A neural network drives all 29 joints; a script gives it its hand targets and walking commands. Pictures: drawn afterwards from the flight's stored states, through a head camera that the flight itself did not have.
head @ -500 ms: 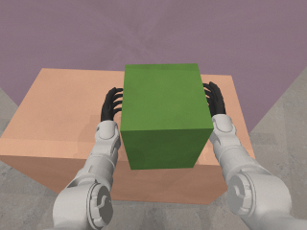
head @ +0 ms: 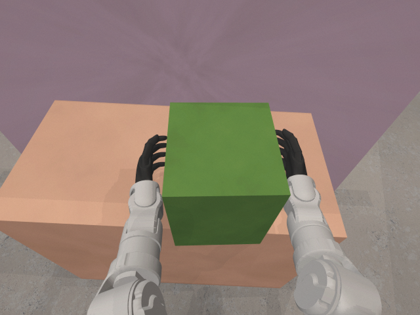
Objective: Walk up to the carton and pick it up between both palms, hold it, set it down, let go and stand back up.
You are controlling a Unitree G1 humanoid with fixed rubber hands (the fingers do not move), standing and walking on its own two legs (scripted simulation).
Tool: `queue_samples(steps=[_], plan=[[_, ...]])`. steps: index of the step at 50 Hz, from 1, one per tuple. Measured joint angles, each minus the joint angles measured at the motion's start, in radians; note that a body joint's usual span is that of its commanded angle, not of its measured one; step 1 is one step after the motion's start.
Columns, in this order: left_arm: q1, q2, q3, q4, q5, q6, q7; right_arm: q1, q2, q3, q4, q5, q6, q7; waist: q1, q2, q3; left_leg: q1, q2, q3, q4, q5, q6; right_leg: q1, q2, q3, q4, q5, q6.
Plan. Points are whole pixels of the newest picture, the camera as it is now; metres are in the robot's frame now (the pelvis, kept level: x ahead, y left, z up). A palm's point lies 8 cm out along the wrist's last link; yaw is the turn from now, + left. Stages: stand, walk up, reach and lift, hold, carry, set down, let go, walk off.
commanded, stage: reach and lift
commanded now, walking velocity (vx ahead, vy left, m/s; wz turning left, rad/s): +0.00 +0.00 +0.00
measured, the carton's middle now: (218, 178) +0.41 +0.00 -0.01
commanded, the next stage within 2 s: none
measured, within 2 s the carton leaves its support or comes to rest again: leaves its support in 1.22 s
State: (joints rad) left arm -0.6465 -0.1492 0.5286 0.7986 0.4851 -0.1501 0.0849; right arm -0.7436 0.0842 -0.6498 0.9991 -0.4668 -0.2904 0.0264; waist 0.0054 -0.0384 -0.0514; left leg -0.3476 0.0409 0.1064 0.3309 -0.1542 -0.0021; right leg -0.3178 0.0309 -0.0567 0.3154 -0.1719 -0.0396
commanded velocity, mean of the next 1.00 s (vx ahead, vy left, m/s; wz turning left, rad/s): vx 0.00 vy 0.00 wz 0.00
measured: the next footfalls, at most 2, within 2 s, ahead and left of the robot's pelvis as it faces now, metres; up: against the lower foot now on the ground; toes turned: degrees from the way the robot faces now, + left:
none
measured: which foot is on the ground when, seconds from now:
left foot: down 0.00-1.00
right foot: down 0.00-1.00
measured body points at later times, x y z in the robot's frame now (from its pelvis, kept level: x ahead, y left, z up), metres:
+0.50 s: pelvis -0.01 +0.00 +0.00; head +0.06 +0.02 +0.45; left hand +0.39 +0.15 +0.04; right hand +0.41 -0.14 +0.05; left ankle -0.01 +0.12 -0.75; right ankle -0.02 -0.09 -0.75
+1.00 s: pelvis -0.01 +0.00 +0.00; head +0.05 +0.02 +0.45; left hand +0.39 +0.15 +0.04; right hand +0.40 -0.14 +0.05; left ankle -0.01 +0.12 -0.75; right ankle -0.02 -0.09 -0.75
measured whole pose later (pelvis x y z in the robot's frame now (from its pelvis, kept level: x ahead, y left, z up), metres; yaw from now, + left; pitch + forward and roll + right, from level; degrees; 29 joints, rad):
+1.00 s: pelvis -0.01 +0.00 +0.00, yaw +1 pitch +9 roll +0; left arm -0.61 -0.11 0.45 0.83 0.38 -0.16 0.10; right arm -0.70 0.07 -0.51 1.03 -0.34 -0.33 -0.03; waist 0.00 -0.03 -0.06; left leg -0.34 0.04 0.10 0.32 -0.14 0.00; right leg -0.30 0.03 -0.07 0.30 -0.15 -0.04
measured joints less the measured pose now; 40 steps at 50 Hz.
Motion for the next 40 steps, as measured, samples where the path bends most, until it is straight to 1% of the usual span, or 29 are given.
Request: queue_samples(steps=[13, 28, 40], plan=[[0.010, 0.005, -0.008, -0.008, -0.013, -0.013, -0.007, 0.011, 0.011, 0.002, -0.014, 0.003, -0.016, -0.002, -0.009, -0.004, 0.002, -0.001, -0.004, -0.012, -0.011, 0.013, -0.001, -0.001, -0.003, -0.012, 0.000, 0.002, -0.003], [0.011, 0.011, -0.021, -0.001, -0.029, -0.008, -0.007, 0.019, 0.011, 0.013, -0.013, 0.023, -0.018, -0.007, -0.009, -0.006, -0.003, -0.005, -0.004, -0.012, -0.014, 0.018, 0.000, -0.005, -0.003, -0.013, -0.005, 0.008, -0.003], [0.017, 0.022, -0.044, 0.015, -0.059, -0.016, 0.003, 0.032, -0.004, 0.067, 0.005, 0.069, -0.033, -0.027, -0.009, -0.002, -0.007, -0.003, -0.002, -0.011, -0.011, 0.015, 0.000, 0.001, -0.001, -0.012, -0.011, 0.010, -0.002]])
